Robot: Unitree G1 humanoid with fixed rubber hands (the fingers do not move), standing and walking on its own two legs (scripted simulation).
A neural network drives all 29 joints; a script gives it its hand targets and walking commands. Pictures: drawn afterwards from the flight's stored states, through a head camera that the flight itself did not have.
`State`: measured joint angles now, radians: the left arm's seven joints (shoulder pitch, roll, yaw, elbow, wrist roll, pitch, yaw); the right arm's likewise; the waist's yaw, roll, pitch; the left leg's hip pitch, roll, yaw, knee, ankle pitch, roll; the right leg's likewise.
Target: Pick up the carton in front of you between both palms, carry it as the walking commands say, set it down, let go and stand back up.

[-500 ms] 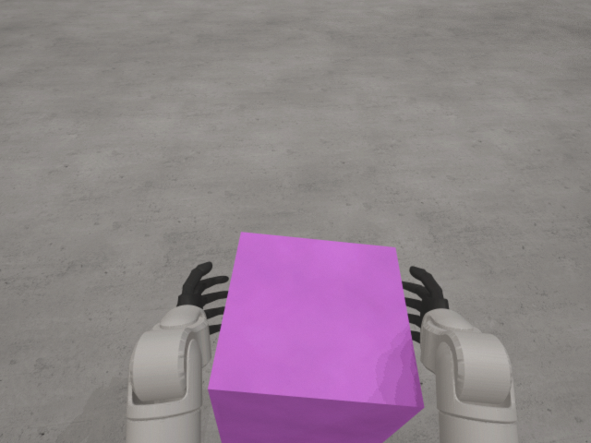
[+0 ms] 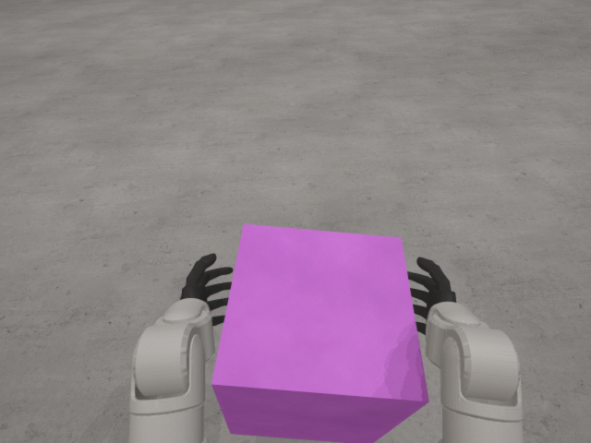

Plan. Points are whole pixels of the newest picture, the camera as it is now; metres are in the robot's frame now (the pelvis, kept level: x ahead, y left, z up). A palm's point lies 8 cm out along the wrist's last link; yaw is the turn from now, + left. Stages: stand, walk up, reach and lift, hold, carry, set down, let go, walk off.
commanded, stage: carry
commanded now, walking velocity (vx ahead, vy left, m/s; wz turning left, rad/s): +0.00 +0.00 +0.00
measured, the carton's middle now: (311, 341) +0.28 +0.00 +0.00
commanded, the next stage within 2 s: hold in 1.90 s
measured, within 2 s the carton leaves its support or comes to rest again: neither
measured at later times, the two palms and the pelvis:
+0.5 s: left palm (182, 311) +0.29 +0.17 +0.06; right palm (407, 309) +0.30 -0.12 +0.06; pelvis +0.02 +0.02 -0.01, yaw +1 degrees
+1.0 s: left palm (179, 345) +0.26 +0.18 +0.03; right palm (404, 335) +0.27 -0.12 +0.03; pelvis -0.03 +0.02 +0.00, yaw +1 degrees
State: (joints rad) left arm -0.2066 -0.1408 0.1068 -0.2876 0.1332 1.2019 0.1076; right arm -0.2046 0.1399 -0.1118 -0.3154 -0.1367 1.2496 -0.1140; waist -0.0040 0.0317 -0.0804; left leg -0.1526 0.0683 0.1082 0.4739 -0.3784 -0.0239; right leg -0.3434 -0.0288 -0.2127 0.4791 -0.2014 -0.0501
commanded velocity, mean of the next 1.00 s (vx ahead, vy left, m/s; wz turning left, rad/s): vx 0.00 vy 0.00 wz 0.00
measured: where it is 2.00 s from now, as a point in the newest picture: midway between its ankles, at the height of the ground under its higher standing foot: outside the picture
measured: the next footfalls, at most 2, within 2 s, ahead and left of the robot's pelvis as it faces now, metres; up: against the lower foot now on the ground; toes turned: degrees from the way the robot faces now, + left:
none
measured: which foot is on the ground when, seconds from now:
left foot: down 0.00-1.00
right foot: down 0.00-1.00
